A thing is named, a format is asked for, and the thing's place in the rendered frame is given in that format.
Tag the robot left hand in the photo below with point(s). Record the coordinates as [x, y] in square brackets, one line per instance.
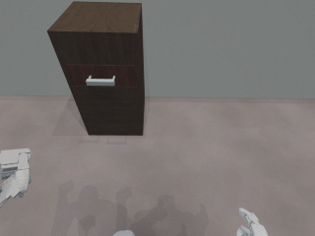
[15, 168]

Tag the cabinet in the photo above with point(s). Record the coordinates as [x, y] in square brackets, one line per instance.
[104, 33]

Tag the handle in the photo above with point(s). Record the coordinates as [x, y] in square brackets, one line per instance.
[100, 82]

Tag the robot right hand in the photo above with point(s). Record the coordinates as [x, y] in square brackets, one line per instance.
[256, 229]

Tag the drawer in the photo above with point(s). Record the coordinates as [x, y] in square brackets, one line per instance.
[125, 75]

